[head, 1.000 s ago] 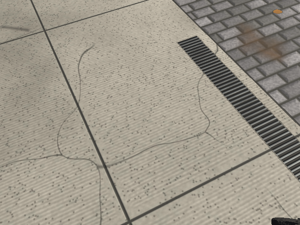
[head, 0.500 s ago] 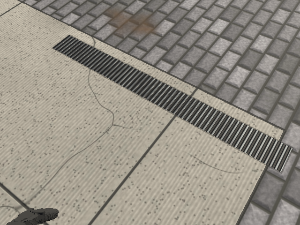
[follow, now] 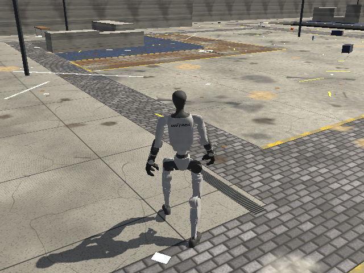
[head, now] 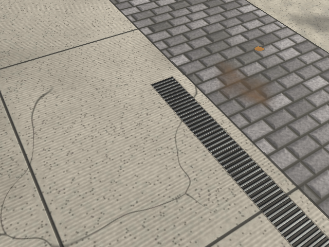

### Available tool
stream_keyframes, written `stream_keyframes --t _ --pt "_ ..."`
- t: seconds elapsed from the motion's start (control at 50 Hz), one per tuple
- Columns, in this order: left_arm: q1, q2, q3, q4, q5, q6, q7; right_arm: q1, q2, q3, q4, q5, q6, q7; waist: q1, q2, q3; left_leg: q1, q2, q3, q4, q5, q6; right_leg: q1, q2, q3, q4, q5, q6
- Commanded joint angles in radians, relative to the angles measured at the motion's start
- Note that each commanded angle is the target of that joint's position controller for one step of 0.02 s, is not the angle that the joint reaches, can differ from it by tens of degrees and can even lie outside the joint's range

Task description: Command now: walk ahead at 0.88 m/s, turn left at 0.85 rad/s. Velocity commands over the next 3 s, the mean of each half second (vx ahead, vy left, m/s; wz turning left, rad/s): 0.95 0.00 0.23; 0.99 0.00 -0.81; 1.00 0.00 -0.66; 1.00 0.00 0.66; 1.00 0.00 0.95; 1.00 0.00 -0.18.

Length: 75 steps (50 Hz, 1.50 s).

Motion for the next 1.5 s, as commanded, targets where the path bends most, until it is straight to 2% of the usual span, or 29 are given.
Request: stream_keyframes --t 0.02,0.08,0.1,0.12,0.14,0.16,0.2,0.28,0.36,0.48,0.56,0.58,0.6,0.62,0.64,0.66,0.7,0.82,0.94,1.0,1.02,1.04,1.06,1.1,1.18,1.38,1.46,1.48,1.5 --pt "-0.106 0.218 0.055 -0.075 -0.016 0.01 -0.006 -0.092 -0.092 -0.014 -0.101 0.008 -0.015 0.011 -0.045 -0.07 0.159 0.08 -0.063 0.126 -0.083 -0.108 0.067 -0.122 -0.272 0.02 0.007 0.851 -0.185" --pt "-0.171 0.262 0.058 -0.097 -0.055 0.014 -0.018 0.35 -0.283 -0.114 -0.016 0.027 0.01 -0.015 -0.302 -0.105 -0.122 0.783 -0.242 0.146 -0.151 -0.206 0.17 -0.316 -0.236 0.041 0.657 1.281 -0.157" --pt "-0.175 0.112 0.013 -0.108 -0.032 -0.007 -0.015 0.427 -0.344 -0.133 0.042 0.028 0.023 -0.03 -0.283 0.113 -0.059 0.974 -0.184 -0.077 -0.218 -0.261 0.208 -0.645 -0.106 0.1 1.079 0.428 -0.094" --pt "-0.09 -0.03 -0.028 -0.201 -0.033 -0.059 -0.011 0.324 -0.397 -0.122 -0.002 0.001 -0.002 -0.023 -0.089 0.401 -0.183 1.142 0.016 -0.755 -0.521 -0.618 0.411 -1.009 0.116 0.325 1.432 -0.194 -0.061" --pt "-0.225 0.1 -0.02 -0.246 -0.051 -0.104 -0.004 0.313 -0.284 -0.088 -0.044 -0.014 -0.04 -0.001 -0.157 0.179 -0.262 1.123 0.095 -0.95 -0.7 -0.754 0.37 -1.057 0.071 0.537 1.413 -0.085 -0.102" --pt "-0.279 0.132 -0.011 -0.257 -0.088 -0.119 -0.003 0.306 -0.226 -0.076 -0.029 -0.027 -0.063 0.0 -0.142 0.089 -0.143 1.026 0.13 -0.9 -0.753 -0.722 0.318 -1.1 0.029 0.513 1.339 0.015 -0.134" --pt "-0.217 0.095 -0.021 -0.196 -0.058 -0.102 0.006 0.179 -0.149 -0.047 -0.035 -0.044 -0.087 -0.003 -0.048 -0.06 -0.041 0.746 0.081 -0.657 -0.694 -0.561 0.255 -0.979 -0.087 0.508 1.196 0.138 -0.153" --pt "-0.137 0.081 -0.02 -0.132 -0.05 -0.016 -0.012 0.115 -0.11 -0.02 -0.034 -0.055 -0.11 -0.022 -0.007 0.022 0.053 0.516 -0.003 -0.312 -0.743 -0.281 0.188 -0.924 -0.161 0.477 1.086 0.282 -0.125" --pt "-0.315 0.061 -0.033 -0.167 -0.049 -0.015 -0.02 0.192 -0.104 -0.013 0.001 -0.062 -0.127 -0.048 -0.098 0.038 0.132 0.582 -0.072 -0.048 -0.802 0.035 0.077 -1.028 -0.086 0.444 0.799 0.531 -0.097" --pt "-0.4 0.051 -0.029 -0.183 -0.058 -0.063 -0.088 0.202 -0.169 -0.012 0.043 -0.069 -0.121 -0.092 -0.103 0.072 0.105 0.795 -0.042 0.109 -0.813 0.516 -0.053 -0.873 0.055 0.274 0.395 0.751 -0.141" --pt "-0.007 0.182 0.033 -0.111 -0.078 -0.018 -0.08 0.075 -0.26 -0.045 0.014 -0.1 -0.063 -0.133 0.144 0.199 -0.099 0.93 0.022 0.122 -0.307 1.336 -0.089 -0.535 0.164 0.202 0.486 0.488 -0.217" --pt "0.287 0.234 0.057 -0.035 -0.072 0.006 -0.063 -0.051 -0.27 -0.049 -0.021 -0.1 -0.062 -0.127 0.291 0.164 -0.17 0.758 0.018 0.099 0.037 1.293 -0.077 -0.248 0.099 0.325 0.483 0.474 -0.27" --pt "0.423 0.196 0.032 0.033 -0.056 0.031 -0.043 -0.147 -0.123 -0.009 -0.045 -0.092 -0.092 -0.085 0.321 -0.154 -0.12 0.446 -0.176 0.093 0.587 0.147 -0.074 -0.067 0.045 0.412 0.476 0.501 -0.309" --pt "0.308 0.146 0.008 0.004 -0.004 0.005 -0.05 0.016 0.069 0.049 -0.103 -0.052 -0.131 -0.048 0.095 -0.437 -0.157 -0.012 -0.297 -0.115 0.912 -0.608 -0.085 0.117 -0.035 0.812 0.475 0.24 -0.456" --pt "0.187 0.116 0.006 -0.065 0.007 -0.003 -0.046 0.051 -0.008 0.057 -0.144 -0.008 -0.172 -0.023 0.067 -0.307 -0.251 -0.124 -0.273 -0.229 0.876 -0.522 -0.017 0.125 -0.172 1.198 0.161 -0.238 -0.541" --pt "0.15 0.091 0.006 -0.093 -0.004 -0.013 -0.047 -0.058 -0.105 0.037 -0.159 -0.006 -0.187 -0.016 0.068 -0.049 -0.148 -0.066 -0.221 -0.228 0.704 -0.391 0.05 -0.031 -0.167 1.229 0.01 -0.346 -0.468" --pt "-0.011 0.117 0.008 -0.139 -0.014 -0.039 -0.054 -0.058 -0.101 0.037 -0.157 -0.048 -0.172 -0.028 -0.063 0.17 0.002 0.056 -0.155 -0.24 0.481 -0.284 0.031 -0.384 -0.119 1.18 -0.027 -0.252 -0.453" --pt "-0.037 0.097 0.001 -0.131 -0.052 -0.032 0.001 -0.222 -0.072 0.047 -0.219 -0.09 -0.132 -0.076 -0.015 0.01 0.11 0.283 -0.117 -0.136 -0.094 -0.025 -0.109 -0.755 0.092 0.773 -0.013 0.194 -0.395" --pt "0.03 0.105 0.017 -0.081 -0.07 -0.001 0.017 -0.307 -0.116 0.004 -0.254 -0.008 -0.144 -0.069 0.057 -0.111 0.02 0.458 -0.189 -0.184 -0.482 0.097 -0.144 -0.522 0.073 0.87 0.162 0.138 -0.289" --pt "-0.053 0.082 0.008 -0.118 -0.026 0.011 0.002 0.085 -0.201 -0.053 -0.18 0.003 -0.154 -0.072 -0.169 -0.115 -0.236 0.88 -0.095 -0.208 -0.402 -0.087 -0.05 -0.506 0.077 0.804 0.638 0.451 -0.206" --pt "-0.013 -0.045 -0.032 -0.15 0.014 0.006 -0.006 0.293 -0.257 -0.061 -0.139 -0.006 -0.14 -0.077 -0.192 0.113 -0.392 1.193 0.081 -0.45 -0.384 -0.322 -0.014 -0.709 0.135 0.697 0.989 -0.044 -0.196" --pt "0.129 -0.053 -0.054 -0.209 -0.088 -0.01 -0.01 0.254 -0.318 -0.069 -0.118 -0.051 -0.141 -0.052 -0.071 0.613 -0.449 1.327 0.317 -1.108 -0.63 -0.789 0.175 -1.066 0.141 0.607 1.26 -0.138 -0.165" --pt "0.057 0.052 -0.039 -0.165 -0.099 0.002 0.004 0.169 -0.189 -0.055 -0.163 -0.056 -0.131 -0.055 -0.122 0.36 -0.283 1.209 0.26 -1.049 -0.679 -0.96 0.15 -1.155 0.04 0.58 1.332 -0.014 -0.154" --pt "-0.151 0.101 -0.023 -0.2 -0.041 0.013 -0.003 0.146 -0.141 -0.042 -0.129 -0.061 -0.113 -0.061 -0.147 0.003 -0.069 0.958 0.156 -0.656 -0.662 -0.521 0.084 -1.119 -0.011 0.517 1.28 0.09 -0.15" --pt "-0.188 0.045 -0.023 -0.252 -0.066 0.038 -0.026 0.097 -0.066 -0.021 -0.042 -0.048 -0.119 -0.049 -0.066 0.084 0.032 0.758 0.078 -0.327 -0.701 -0.202 0.066 -1.075 -0.11 0.506 1.171 0.129 -0.157" --pt "-0.496 0.009 -0.058 -0.358 -0.043 -0.014 -0.078 0.259 -0.187 -0.021 0.116 -0.033 -0.109 -0.051 -0.096 -0.03 0.194 0.766 0.081 -0.009 -0.864 0.284 0.081 -0.996 -0.001 0.357 0.558 0.421 -0.195" --pt "-0.303 0.138 0.006 -0.335 -0.035 -0.017 -0.064 0.263 -0.273 -0.017 0.174 -0.034 -0.084 -0.063 0.097 0.175 -0.021 0.866 0.13 -0.023 -0.516 1.086 0.096 -0.542 0.096 0.308 0.459 0.283 -0.253" --pt "-0.061 0.179 0.033 -0.275 -0.04 -0.007 -0.045 0.2 -0.281 -0.014 0.172 -0.034 -0.078 -0.066 0.244 0.185 -0.114 0.715 0.092 0.0 -0.258 1.031 0.067 -0.231 0.065 0.343 0.368 0.358 -0.274" --pt "0.124 0.254 0.051 -0.212 -0.03 0.006 -0.019 0.221 -0.178 0.013 0.134 -0.06 -0.086 -0.066 0.247 0.052 -0.276 0.392 -0.013 -0.041 0.121 0.279 0.038 0.185 -0.15 0.609 0.469 0.254 -0.273"
Next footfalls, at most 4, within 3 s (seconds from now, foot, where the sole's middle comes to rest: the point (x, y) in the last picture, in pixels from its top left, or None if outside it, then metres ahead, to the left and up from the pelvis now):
0.10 left None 0.24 0.13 -0.75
0.58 right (149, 196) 0.72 0.09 -0.75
1.00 left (125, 127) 1.12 0.23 -0.75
1.48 right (212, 103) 1.32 -0.23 -0.75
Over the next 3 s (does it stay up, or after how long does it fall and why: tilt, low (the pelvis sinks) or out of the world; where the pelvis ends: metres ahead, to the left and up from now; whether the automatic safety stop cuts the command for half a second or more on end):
stays up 2.44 -0.27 0.01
